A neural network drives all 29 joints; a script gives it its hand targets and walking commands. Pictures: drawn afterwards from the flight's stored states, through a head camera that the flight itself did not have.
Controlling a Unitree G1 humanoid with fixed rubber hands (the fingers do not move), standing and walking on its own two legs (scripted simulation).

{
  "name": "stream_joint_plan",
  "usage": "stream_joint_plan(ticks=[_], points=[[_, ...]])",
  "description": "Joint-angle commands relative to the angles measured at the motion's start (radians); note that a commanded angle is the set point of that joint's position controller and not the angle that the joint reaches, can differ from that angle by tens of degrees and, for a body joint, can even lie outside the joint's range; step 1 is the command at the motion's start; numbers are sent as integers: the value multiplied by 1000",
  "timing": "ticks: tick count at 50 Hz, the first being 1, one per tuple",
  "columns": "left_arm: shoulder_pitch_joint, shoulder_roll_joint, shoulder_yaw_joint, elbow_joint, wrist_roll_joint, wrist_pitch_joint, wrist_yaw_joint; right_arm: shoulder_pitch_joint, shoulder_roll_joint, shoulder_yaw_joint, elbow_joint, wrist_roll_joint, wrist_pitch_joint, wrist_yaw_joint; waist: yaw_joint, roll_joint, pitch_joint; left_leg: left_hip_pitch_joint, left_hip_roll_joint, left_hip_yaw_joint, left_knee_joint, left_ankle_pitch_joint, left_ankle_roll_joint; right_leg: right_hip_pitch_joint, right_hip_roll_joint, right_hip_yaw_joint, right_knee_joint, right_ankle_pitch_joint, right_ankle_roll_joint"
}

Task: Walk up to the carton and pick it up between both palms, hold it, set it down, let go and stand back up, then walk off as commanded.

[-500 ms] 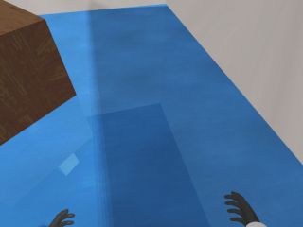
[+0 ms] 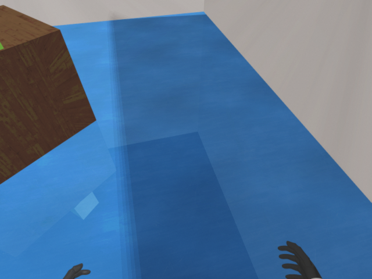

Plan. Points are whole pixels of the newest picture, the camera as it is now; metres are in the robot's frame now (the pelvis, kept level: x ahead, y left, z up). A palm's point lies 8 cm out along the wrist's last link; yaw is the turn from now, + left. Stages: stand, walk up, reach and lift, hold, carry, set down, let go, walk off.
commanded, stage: stand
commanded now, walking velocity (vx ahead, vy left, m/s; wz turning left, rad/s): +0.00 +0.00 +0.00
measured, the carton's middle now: out of the picture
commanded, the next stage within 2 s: none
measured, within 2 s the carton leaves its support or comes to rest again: neither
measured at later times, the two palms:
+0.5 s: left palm out of the picture +0.09 +0.29 -0.10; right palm out of the picture +0.12 -0.24 -0.08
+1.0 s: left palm out of the picture +0.09 +0.29 -0.10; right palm out of the picture +0.12 -0.25 -0.09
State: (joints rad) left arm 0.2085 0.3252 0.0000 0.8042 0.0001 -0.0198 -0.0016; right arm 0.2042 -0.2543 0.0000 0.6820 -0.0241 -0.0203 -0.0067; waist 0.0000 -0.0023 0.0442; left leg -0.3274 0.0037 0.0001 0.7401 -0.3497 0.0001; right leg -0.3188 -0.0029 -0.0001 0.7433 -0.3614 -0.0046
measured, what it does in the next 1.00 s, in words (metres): stands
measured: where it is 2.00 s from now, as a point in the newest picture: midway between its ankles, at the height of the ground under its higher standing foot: outside the picture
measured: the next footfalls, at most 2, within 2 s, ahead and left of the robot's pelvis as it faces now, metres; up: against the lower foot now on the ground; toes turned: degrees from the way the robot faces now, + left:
none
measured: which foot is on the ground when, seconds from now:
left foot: down 0.00-1.00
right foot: down 0.00-1.00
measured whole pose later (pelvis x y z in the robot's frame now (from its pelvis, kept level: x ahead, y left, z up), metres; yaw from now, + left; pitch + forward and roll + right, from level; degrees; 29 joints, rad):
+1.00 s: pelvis -0.01 +0.01 +0.00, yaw +0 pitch -4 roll +0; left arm 0.20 0.33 0.00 0.87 0.00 -0.02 -0.01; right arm 0.20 -0.26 0.00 0.74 -0.02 -0.02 0.00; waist 0.00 0.00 0.04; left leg -0.33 0.00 0.00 0.70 -0.31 0.00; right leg -0.31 0.00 0.00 0.69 -0.32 0.00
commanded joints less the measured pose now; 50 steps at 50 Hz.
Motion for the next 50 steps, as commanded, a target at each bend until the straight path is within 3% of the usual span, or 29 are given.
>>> stream_joint_plan(ticks=[1,2,4,6,7,8,10,11,12,16,17,19,20,21,23,25,27,28,29,31,34,36,38,42,45,47,48,49,50], points=[[-67,232,72,-21,17,-35,7,-54,-295,-86,12,2,-38,-11,3,-17,14,15,73,-113,-223,48,71,-44,-112,182,-267,38,-76],[-75,209,66,-29,18,-39,6,-60,-271,-74,16,1,-45,-4,9,21,-33,40,84,-105,-228,31,74,-25,-93,164,-260,46,-73],[-108,220,71,-24,13,-46,4,-55,-265,-75,31,-2,-44,-9,-7,43,-48,68,87,-119,-236,103,79,-20,-113,177,-261,69,-83],[-68,221,73,-13,8,-43,8,-57,-291,-84,28,-4,-48,2,5,52,-94,76,118,-155,-260,101,86,25,-73,120,-204,150,-67],[-88,186,63,-9,10,-43,6,-86,-260,-78,21,5,-50,4,0,67,-108,53,116,-148,-242,175,76,65,-78,116,-206,172,-70],[-65,195,65,2,17,-43,11,-74,-265,-74,17,-1,-52,1,-1,17,-84,31,111,-147,-235,150,76,72,-92,133,-229,178,-71],[-93,208,64,-13,10,-46,3,-75,-259,-76,20,0,-45,-7,-3,27,-131,94,88,-104,-219,215,69,34,-99,139,-218,184,-65],[-61,219,70,-3,16,-44,5,-83,-269,-69,30,1,-53,-6,27,30,-81,69,99,-129,-193,213,79,27,-93,152,-231,202,-73],[-55,206,58,8,10,-44,6,-27,-280,-76,40,1,-53,-5,5,38,-77,72,83,-107,-208,189,68,19,-98,145,-232,194,-70],[-81,212,65,1,7,-41,11,-68,-266,-70,33,-2,-45,-5,19,35,-72,61,102,-138,-230,151,84,29,-96,141,-242,152,-76],[-108,205,66,0,16,-41,9,-85,-258,-61,45,-5,-45,-10,17,-33,-70,56,105,-138,-237,137,80,11,-91,146,-244,98,-66],[-89,172,60,2,10,-37,4,-74,-276,-70,51,-2,-43,-10,15,84,-68,63,112,-130,-254,112,84,17,-74,124,-236,128,-67],[-65,213,71,18,12,-35,4,-66,-272,-62,55,-3,-41,-11,21,97,-67,34,110,-145,-277,71,85,40,-77,132,-229,100,-69],[-103,237,84,16,13,-32,5,-107,-251,-58,34,3,-41,-4,6,50,-29,5,109,-145,-291,60,77,24,-66,118,-245,69,-65],[-67,204,62,20,17,-32,2,-75,-293,-80,39,4,-40,-9,16,100,-78,48,114,-143,-314,23,64,19,-59,100,-226,55,-61],[-54,195,61,27,13,-34,4,-108,-290,-74,36,-7,-48,-3,34,30,-4,-31,110,-166,-313,-38,67,30,-66,121,-243,85,-72],[-66,208,65,34,14,-37,0,-48,-292,-78,66,-6,-38,-1,4,34,-50,26,98,-137,-306,-49,62,13,-77,112,-245,25,-74],[-64,205,67,22,20,-34,-2,-89,-301,-80,40,-9,-40,-3,17,61,-13,11,83,-129,-294,-63,68,-10,-74,134,-261,37,-71],[-94,200,64,30,17,-34,-1,-83,-271,-68,47,-3,-37,0,-3,66,-4,0,88,-131,-303,-45,67,-14,-80,121,-262,53,-77],[-61,225,74,37,17,-40,-2,-55,-274,-67,62,1,-35,1,15,18,-76,24,107,-145,-282,25,77,56,-81,116,-245,75,-65],[-79,220,63,22,19,-40,6,-62,-283,-70,64,12,-45,3,3,31,-30,47,92,-118,-271,80,59,-12,-89,159,-269,103,-76],[-60,241,69,44,21,-50,1,-14,-251,-63,75,4,-44,-1,-13,-5,-78,98,84,-122,-233,111,72,-11,-119,202,-288,65,-74],[-65,211,62,34,16,-47,1,-57,-277,-68,67,0,-42,-2,-2,-31,-67,87,98,-120,-241,120,75,1,-103,161,-285,128,-63],[-84,224,74,30,17,-44,0,-46,-262,-57,82,-2,-43,-6,6,51,-119,95,91,-109,-246,200,64,55,-104,143,-248,196,-62],[-54,214,64,39,11,-43,6,-68,-296,-74,73,9,-40,-4,21,44,-73,80,100,-121,-243,206,69,32,-84,127,-242,192,-62],[-66,212,65,40,14,-45,5,-58,-258,-65,69,10,-44,-4,6,5,-71,58,109,-137,-261,110,77,22,-90,151,-267,141,-73],[-66,216,66,39,12,-45,2,-57,-272,-59,84,-2,-40,-3,7,79,-99,98,103,-127,-268,119,74,20,-96,150,-255,106,-68],[-83,222,64,35,4,-35,3,-65,-287,-65,75,-1,-39,3,2,70,-69,72,104,-133,-301,39,73,1,-82,132,-265,72,-70],[-59,221,67,41,2,-32,1,-62,-302,-75,84,1,-34,-6,27,79,-73,55,112,-158,-305,56,79,26,-73,113,-233,96,-68]])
